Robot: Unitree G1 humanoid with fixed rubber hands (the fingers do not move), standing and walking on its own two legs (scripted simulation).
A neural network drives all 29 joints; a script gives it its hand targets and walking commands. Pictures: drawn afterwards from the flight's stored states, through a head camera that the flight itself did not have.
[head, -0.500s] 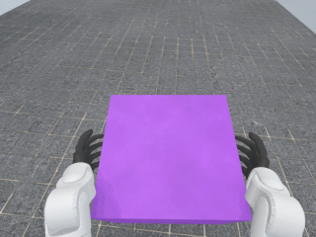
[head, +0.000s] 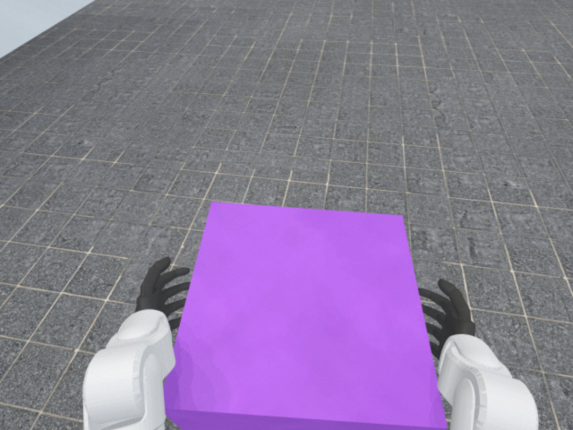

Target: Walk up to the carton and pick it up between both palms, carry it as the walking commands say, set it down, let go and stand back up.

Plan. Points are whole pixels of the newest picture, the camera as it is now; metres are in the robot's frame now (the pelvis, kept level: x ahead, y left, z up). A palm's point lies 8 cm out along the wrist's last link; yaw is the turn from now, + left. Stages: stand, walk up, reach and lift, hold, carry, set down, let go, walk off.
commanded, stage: carry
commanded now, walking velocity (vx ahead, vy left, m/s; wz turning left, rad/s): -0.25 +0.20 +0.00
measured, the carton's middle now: (298, 327) +0.27 +0.01 -0.02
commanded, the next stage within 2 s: none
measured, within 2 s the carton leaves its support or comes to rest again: neither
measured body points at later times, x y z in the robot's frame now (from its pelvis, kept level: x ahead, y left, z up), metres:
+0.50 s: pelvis -0.23 +0.13 -0.01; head -0.21 +0.14 +0.44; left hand +0.01 +0.34 +0.08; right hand +0.03 -0.03 +0.07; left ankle -0.05 +0.18 -0.73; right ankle -0.31 +0.01 -0.71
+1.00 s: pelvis -0.44 +0.20 +0.01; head -0.44 +0.20 +0.46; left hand -0.18 +0.39 +0.09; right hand -0.18 +0.02 +0.09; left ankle -0.21 +0.27 -0.71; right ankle -0.48 +0.10 -0.70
